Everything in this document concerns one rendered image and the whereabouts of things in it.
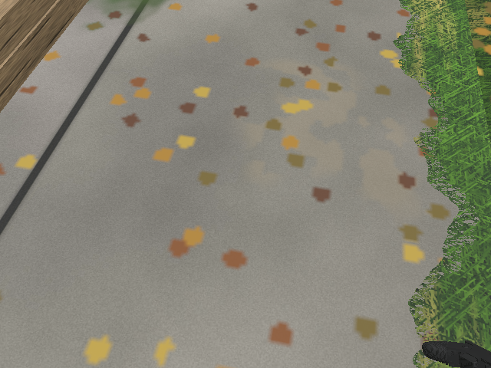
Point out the right robot hand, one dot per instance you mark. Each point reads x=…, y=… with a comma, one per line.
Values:
x=463, y=355

